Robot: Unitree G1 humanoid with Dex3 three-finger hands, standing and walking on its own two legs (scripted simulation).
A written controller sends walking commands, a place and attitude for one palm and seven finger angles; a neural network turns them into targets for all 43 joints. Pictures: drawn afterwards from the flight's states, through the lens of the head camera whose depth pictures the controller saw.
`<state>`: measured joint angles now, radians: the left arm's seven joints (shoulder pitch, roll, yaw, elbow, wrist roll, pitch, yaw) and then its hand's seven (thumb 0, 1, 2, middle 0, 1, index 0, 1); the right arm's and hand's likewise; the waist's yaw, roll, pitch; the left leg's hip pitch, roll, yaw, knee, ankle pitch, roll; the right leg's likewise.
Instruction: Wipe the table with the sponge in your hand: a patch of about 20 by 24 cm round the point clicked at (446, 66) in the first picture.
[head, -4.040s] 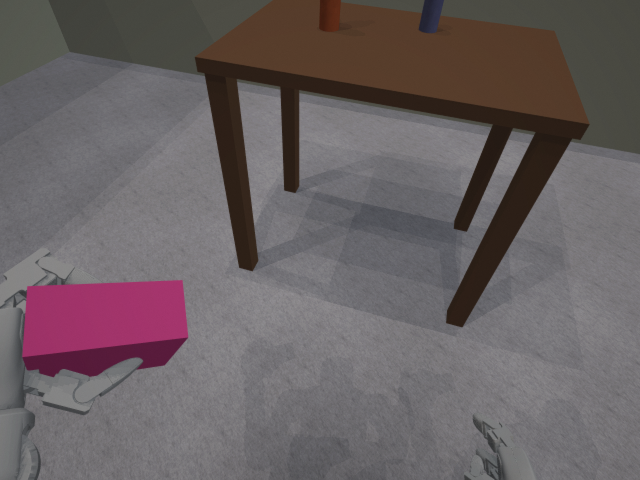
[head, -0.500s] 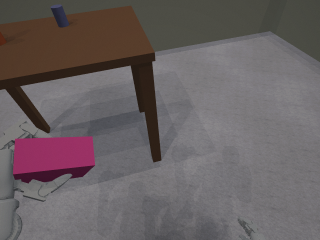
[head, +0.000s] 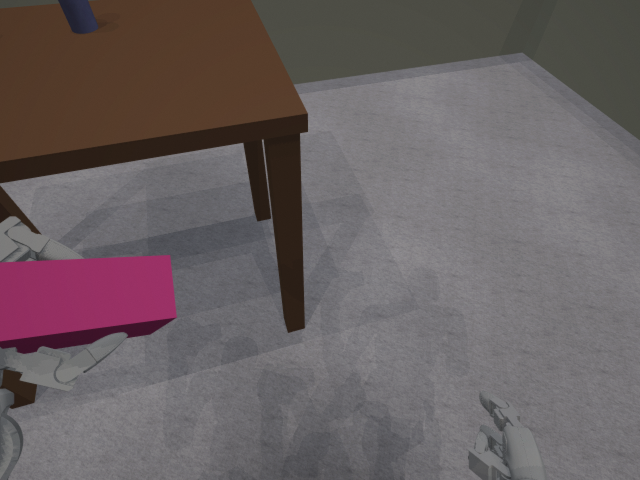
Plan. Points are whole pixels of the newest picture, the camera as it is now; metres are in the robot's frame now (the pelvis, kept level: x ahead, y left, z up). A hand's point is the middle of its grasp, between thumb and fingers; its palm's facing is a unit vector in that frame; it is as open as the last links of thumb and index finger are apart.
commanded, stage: take the last steps up to it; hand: left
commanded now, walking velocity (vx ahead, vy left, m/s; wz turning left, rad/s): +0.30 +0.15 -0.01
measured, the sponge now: (113, 303) +0.24 +0.21 +0.16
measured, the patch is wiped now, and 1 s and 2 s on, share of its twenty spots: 0.00 0.00 0.00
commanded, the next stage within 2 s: come to a stop and stand still in 1.00 s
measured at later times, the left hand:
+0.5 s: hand (113, 207) +0.34 +0.23 +0.18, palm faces +0.35 -0.80 -0.48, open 9.7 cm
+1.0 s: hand (118, 136) +0.45 +0.27 +0.19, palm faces +0.40 -0.77 -0.49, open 9.7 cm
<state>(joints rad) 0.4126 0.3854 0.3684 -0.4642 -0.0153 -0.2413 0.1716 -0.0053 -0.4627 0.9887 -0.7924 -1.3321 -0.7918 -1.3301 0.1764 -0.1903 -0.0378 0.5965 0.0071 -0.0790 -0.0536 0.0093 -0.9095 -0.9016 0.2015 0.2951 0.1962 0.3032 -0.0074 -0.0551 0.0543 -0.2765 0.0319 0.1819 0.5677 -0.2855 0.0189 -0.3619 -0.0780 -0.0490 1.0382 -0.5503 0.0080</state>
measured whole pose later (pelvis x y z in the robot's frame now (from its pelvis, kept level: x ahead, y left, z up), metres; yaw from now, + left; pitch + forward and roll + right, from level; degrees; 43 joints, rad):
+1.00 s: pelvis +0.23 +0.04 +0.00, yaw -1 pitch -1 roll +2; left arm 0.44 0.37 0.36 -0.45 -0.02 -0.22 0.14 0.00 -0.46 0.99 -0.79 -1.33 -0.79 -1.33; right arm 0.20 -0.18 0.02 0.68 0.01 -0.05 -0.04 0.01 -0.90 -0.90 0.21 0.30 0.20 0.30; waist 0.02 0.04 0.05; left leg -0.41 0.03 0.08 1.01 -0.44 -0.02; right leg -0.32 -0.06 -0.17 0.65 -0.33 -0.08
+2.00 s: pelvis +0.20 +0.02 +0.01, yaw -2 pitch -1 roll +1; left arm 0.50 0.37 0.33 -0.51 -0.03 -0.18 0.17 -0.01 -0.46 1.00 -0.79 -1.34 -0.79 -1.33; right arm 0.21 -0.24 -0.01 0.60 0.01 -0.02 -0.08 0.01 -0.91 -0.90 0.20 0.30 0.20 0.30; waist 0.00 -0.02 0.04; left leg -0.19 0.03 0.09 0.48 -0.27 -0.01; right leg -0.27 0.03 -0.14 0.50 -0.22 -0.07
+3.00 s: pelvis +0.15 +0.07 +0.01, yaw -4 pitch -2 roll +0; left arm 0.23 0.41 0.43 -0.27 -0.05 -0.25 0.11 -0.01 -0.46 1.00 -0.79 -1.34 -0.79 -1.34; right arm 0.26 -0.22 0.02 0.59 0.02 -0.13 -0.01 0.01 -0.91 -0.90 0.20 0.30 0.20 0.30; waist 0.03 0.00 0.04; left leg -0.23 -0.01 0.08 0.52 -0.26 0.03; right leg -0.32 0.04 -0.06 0.46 -0.15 -0.04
